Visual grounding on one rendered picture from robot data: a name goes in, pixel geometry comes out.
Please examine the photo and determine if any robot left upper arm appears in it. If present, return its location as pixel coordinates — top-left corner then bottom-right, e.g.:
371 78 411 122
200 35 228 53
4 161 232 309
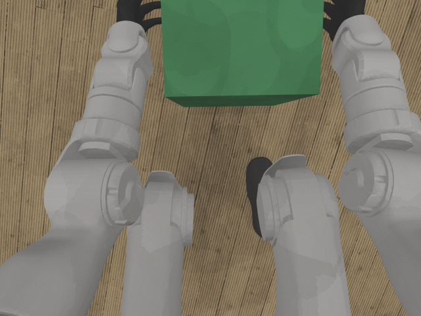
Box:
0 159 145 316

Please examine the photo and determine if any robot right shin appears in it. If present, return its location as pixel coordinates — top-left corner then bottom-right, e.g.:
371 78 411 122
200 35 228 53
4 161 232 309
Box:
260 154 339 223

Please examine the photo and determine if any carton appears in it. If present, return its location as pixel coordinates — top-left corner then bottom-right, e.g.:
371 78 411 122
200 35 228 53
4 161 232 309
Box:
161 0 324 107

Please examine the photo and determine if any right robot hand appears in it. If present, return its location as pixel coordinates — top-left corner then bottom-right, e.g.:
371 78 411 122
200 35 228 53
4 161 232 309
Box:
323 0 366 42

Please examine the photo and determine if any left robot forearm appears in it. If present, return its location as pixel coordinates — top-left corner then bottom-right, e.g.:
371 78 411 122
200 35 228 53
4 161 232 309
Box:
43 20 153 210

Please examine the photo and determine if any right robot forearm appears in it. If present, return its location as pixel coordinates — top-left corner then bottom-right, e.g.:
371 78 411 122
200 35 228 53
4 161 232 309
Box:
331 14 421 154

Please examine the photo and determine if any robot right upper arm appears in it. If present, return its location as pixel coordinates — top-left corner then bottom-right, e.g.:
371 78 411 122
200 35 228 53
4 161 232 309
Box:
337 147 421 316

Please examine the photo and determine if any robot right foot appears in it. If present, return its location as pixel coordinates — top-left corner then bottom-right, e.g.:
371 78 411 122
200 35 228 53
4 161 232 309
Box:
246 157 273 238

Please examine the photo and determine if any left robot hand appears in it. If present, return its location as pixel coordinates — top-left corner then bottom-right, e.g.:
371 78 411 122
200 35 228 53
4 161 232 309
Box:
116 0 162 33

